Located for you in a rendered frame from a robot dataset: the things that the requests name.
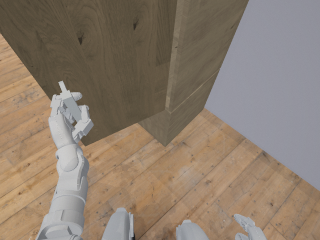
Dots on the robot left hand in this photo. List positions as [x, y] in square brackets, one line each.
[61, 120]

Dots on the robot right hand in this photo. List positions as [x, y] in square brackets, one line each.
[254, 233]

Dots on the left robot thigh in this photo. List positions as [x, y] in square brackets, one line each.
[120, 226]

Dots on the left robot forearm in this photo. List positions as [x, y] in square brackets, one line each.
[65, 215]

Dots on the cupboard door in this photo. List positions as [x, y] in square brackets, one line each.
[116, 53]

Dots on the right robot shin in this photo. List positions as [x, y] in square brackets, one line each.
[186, 221]

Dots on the handle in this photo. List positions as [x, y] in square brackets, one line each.
[70, 102]

